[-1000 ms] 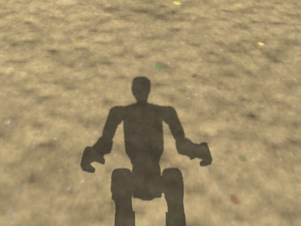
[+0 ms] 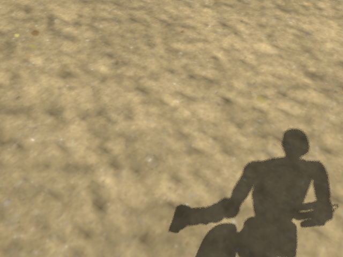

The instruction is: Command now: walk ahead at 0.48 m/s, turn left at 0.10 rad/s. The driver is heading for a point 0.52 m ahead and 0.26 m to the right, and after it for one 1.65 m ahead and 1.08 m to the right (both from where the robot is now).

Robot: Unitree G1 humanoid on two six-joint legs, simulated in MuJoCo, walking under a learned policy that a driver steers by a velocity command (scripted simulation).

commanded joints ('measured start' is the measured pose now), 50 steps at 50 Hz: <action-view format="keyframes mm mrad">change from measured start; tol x32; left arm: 1 59 70 20 -29 5 17 0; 50 31 50 36 -203 -6 86 13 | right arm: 1 -33 -134 -36 -41 -5 -41 -9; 50 -58 -126 -32 20 -15 -48 -36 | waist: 1 25 91 -54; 14 -69 74 31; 20 102 -145 -489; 25 -9 28 -84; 50 -9 169 -50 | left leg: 1 69 270 -190 -246 286 172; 11 265 301 15 -274 310 85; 17 382 301 89 191 1056 18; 18 201 269 109 443 904 -18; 20 -442 -15 -109 1022 -381 -101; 21 -540 58 -169 1038 -317 -80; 34 -212 87 -71 184 263 -180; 40 19 102 -103 39 121 -80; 44 437 470 -715 -125 -428 124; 50 122 329 -151 -126 563 96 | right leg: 1 -88 -36 21 -57 121 24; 8 -92 38 3 -468 458 -4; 17 157 210 -126 -579 138 -141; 20 1021 -196 829 -783 57 -461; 26 388 -19 349 -919 323 -326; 35 295 53 285 -856 158 -224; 40 354 56 380 -640 117 -151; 43 -219 181 152 107 -319 -28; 50 -93 78 50 -29 -105 37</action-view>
